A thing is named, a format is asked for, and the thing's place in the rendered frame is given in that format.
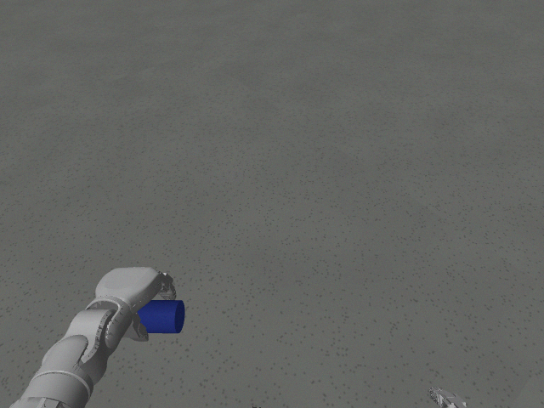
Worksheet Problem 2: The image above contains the right robot hand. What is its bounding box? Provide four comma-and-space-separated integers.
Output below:
429, 387, 467, 408

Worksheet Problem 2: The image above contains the can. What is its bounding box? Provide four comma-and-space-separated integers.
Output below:
138, 300, 185, 333

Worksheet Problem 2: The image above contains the left robot arm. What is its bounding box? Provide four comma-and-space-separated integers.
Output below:
9, 296, 133, 408

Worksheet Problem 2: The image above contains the left robot hand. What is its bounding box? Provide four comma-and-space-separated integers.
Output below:
95, 267, 176, 342

